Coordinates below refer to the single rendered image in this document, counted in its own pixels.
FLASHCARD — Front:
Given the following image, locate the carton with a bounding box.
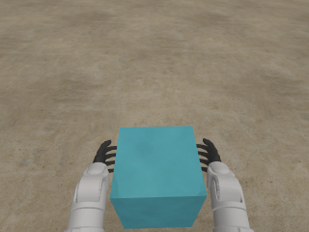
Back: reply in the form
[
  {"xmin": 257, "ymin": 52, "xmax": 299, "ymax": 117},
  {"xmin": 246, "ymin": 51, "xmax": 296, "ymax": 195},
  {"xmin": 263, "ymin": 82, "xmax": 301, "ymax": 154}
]
[{"xmin": 110, "ymin": 126, "xmax": 208, "ymax": 229}]

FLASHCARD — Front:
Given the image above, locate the left robot hand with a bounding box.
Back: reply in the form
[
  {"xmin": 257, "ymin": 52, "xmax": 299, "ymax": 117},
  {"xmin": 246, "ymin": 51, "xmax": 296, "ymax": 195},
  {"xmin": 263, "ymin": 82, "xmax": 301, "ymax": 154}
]
[{"xmin": 93, "ymin": 139, "xmax": 117, "ymax": 173}]

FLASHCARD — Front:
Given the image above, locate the right robot forearm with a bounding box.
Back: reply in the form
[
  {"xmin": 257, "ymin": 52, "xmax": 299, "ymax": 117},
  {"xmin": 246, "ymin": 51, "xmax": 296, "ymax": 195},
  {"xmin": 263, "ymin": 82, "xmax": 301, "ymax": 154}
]
[{"xmin": 207, "ymin": 161, "xmax": 254, "ymax": 232}]

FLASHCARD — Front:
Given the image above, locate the left robot forearm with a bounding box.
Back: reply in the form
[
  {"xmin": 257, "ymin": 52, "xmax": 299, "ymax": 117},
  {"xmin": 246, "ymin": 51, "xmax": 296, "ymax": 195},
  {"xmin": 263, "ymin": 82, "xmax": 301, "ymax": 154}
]
[{"xmin": 63, "ymin": 162, "xmax": 109, "ymax": 232}]

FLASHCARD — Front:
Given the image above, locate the right robot hand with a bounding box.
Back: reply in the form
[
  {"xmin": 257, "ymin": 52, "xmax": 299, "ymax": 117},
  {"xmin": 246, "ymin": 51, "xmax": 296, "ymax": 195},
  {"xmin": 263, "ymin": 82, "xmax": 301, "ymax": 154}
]
[{"xmin": 196, "ymin": 138, "xmax": 222, "ymax": 172}]

